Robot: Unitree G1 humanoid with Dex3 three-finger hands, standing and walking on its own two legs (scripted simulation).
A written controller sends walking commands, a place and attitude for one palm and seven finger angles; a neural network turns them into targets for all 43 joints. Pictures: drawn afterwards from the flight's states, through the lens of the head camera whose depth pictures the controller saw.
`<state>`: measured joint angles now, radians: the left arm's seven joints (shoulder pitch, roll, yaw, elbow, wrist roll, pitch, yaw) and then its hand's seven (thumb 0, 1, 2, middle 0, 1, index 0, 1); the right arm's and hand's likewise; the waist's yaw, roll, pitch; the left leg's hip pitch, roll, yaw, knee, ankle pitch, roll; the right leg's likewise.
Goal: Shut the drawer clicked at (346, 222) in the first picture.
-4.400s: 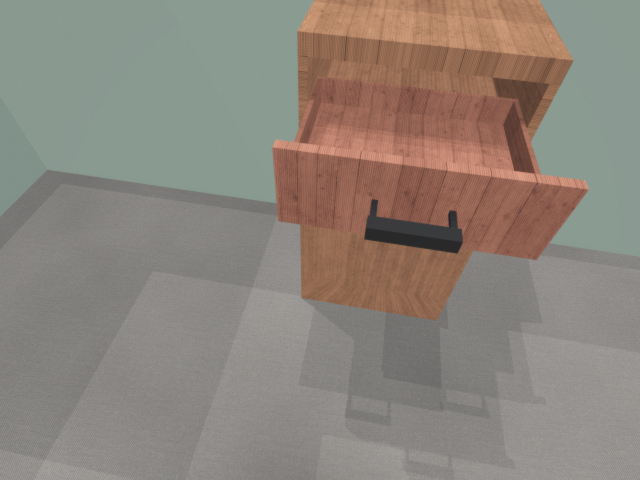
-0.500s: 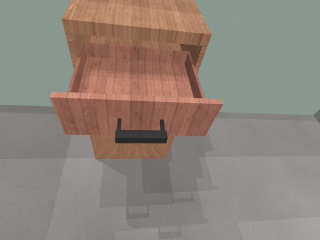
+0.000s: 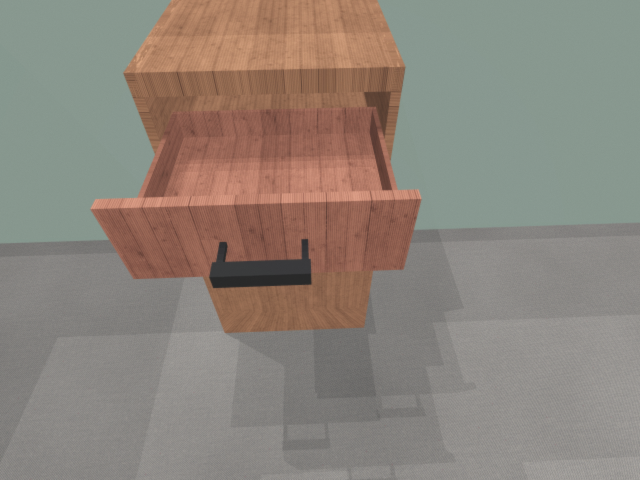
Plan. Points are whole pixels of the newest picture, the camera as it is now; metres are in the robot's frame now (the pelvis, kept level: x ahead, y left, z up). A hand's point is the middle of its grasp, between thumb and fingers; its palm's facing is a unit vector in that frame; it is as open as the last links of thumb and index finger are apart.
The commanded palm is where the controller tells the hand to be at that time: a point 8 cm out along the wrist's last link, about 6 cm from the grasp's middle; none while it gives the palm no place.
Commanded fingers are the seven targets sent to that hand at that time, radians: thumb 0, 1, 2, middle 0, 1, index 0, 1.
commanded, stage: come to a stop and stand still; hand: left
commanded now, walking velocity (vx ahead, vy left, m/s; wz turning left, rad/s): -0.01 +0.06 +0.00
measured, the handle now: (263, 260) +0.40 +0.12 +0.04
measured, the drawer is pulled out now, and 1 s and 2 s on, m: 0.29 0.29 0.29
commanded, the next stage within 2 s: look again from close up in 0.02 s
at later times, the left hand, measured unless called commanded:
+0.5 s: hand out of the picture +0.00 +0.27 -0.17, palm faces +0.01 -0.97 -0.26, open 7.4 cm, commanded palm none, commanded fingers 0.00 0.90 0.90 -0.20 -0.30 -0.20 -0.30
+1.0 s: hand out of the picture +0.01 +0.21 -0.18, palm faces -0.02 -0.98 -0.20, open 7.4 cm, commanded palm none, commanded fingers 0.00 0.90 0.90 -0.20 -0.30 -0.20 -0.30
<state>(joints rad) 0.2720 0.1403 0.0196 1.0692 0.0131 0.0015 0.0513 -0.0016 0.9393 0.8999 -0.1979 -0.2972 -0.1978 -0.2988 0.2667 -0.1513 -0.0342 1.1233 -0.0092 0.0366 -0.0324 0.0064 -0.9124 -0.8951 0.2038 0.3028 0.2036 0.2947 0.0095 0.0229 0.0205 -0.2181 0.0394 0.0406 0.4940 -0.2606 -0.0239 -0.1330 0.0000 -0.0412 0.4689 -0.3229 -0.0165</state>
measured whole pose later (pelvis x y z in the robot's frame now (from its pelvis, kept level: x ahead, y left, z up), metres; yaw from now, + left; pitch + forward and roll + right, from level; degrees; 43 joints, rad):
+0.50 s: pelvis -0.01 +0.08 -0.01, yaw -1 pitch -1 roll +0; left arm 0.29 0.19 -0.01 1.03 0.02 0.01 0.04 0.00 0.91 0.90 -0.20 -0.30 -0.19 -0.30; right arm 0.21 -0.19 0.00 0.97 -0.01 0.00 -0.02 0.00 -0.95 -0.89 0.21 0.30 0.21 0.30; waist 0.02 0.03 0.03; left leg -0.25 -0.07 0.09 0.52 -0.27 0.10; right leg -0.19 -0.07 0.05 0.53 -0.34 0.00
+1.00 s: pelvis +0.02 +0.03 +0.00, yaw +1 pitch +1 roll +1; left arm 0.30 0.17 -0.02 1.07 0.02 0.00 0.02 0.00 0.91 0.90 -0.20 -0.30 -0.20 -0.30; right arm 0.32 -0.16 0.00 1.08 -0.02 0.00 -0.02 0.01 -0.91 -0.90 0.20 0.30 0.20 0.29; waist -0.02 -0.02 0.02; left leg -0.24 -0.03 0.04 0.51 -0.29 0.04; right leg -0.17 -0.05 -0.01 0.54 -0.38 0.01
